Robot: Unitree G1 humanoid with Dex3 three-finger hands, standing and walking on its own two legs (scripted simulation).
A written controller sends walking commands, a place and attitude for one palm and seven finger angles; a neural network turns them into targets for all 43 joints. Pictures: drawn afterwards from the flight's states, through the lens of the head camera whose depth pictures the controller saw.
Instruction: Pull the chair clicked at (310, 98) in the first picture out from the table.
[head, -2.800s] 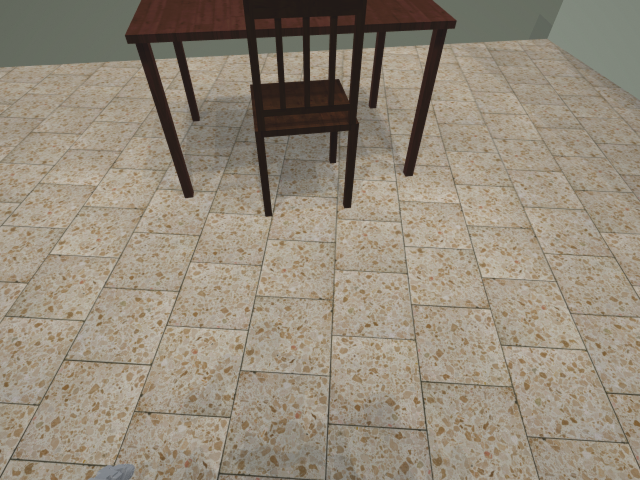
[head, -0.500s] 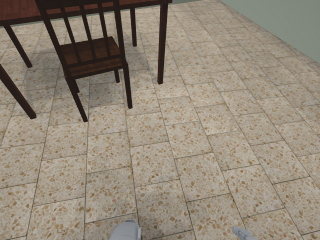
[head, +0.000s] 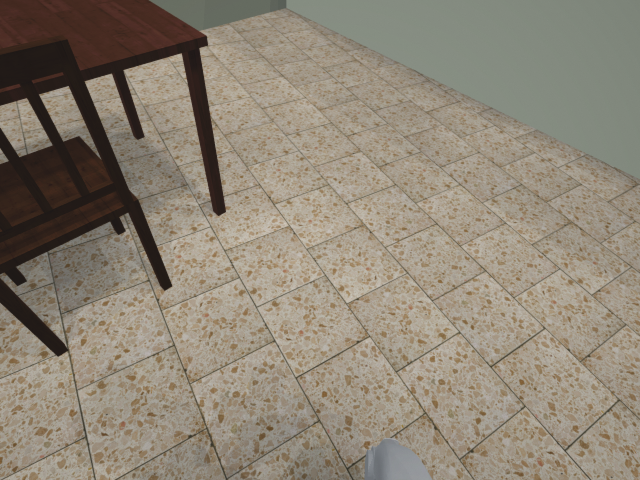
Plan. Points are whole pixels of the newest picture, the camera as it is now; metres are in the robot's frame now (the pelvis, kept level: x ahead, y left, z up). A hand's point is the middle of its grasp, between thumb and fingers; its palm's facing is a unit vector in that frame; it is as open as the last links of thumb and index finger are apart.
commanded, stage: walk to a spot facing it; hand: left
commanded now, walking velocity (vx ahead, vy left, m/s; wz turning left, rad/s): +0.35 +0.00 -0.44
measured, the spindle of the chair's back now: (14, 159) +0.73 +0.67 -0.09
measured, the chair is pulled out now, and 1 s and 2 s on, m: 0.00 0.00 0.00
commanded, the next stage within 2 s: turn to face it in 0.76 s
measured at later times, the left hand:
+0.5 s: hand (231, 383) +0.29 +0.14 -0.17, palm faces -0.13 -0.96 -0.23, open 7.2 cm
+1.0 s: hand (256, 273) +0.52 +0.13 -0.18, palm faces -0.28 -0.94 -0.18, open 7.3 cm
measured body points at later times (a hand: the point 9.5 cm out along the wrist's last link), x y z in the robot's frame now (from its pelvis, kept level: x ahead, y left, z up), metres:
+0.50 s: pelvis +0.23 -0.04 +0.00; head +0.24 -0.05 +0.45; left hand +0.30 +0.19 -0.15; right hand +0.25 -0.30 -0.15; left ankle +0.32 +0.11 -0.68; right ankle +0.19 -0.11 -0.74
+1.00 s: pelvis +0.40 -0.03 +0.00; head +0.43 -0.02 +0.45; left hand +0.53 +0.18 -0.16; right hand +0.34 -0.26 -0.14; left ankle +0.42 +0.07 -0.74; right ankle +0.40 -0.19 -0.69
